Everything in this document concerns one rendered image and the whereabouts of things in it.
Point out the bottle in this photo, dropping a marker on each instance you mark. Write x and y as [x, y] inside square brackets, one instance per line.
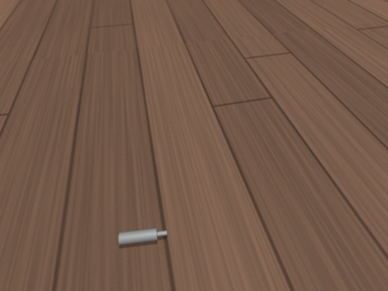
[140, 236]

